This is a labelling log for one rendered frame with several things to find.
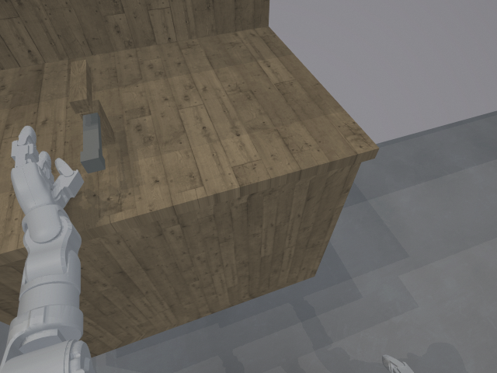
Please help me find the right robot hand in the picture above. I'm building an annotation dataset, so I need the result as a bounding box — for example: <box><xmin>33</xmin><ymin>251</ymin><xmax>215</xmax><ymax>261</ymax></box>
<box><xmin>382</xmin><ymin>354</ymin><xmax>414</xmax><ymax>373</ymax></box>

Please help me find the left robot hand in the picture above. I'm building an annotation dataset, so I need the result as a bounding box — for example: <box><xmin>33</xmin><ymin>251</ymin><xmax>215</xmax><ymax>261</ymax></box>
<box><xmin>11</xmin><ymin>126</ymin><xmax>84</xmax><ymax>215</ymax></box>

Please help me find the counter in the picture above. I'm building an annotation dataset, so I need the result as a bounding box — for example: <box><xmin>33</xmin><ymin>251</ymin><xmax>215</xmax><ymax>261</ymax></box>
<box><xmin>0</xmin><ymin>0</ymin><xmax>379</xmax><ymax>358</ymax></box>

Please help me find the robot left forearm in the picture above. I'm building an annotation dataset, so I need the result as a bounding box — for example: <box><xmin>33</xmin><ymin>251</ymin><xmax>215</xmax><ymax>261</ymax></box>
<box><xmin>0</xmin><ymin>204</ymin><xmax>83</xmax><ymax>373</ymax></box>

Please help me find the robot left upper arm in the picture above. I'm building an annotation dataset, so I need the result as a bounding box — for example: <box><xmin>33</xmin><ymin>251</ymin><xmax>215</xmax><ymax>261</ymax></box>
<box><xmin>1</xmin><ymin>340</ymin><xmax>96</xmax><ymax>373</ymax></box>

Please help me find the tap lever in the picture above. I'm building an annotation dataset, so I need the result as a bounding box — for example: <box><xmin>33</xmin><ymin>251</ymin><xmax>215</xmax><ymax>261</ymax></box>
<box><xmin>80</xmin><ymin>113</ymin><xmax>106</xmax><ymax>173</ymax></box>

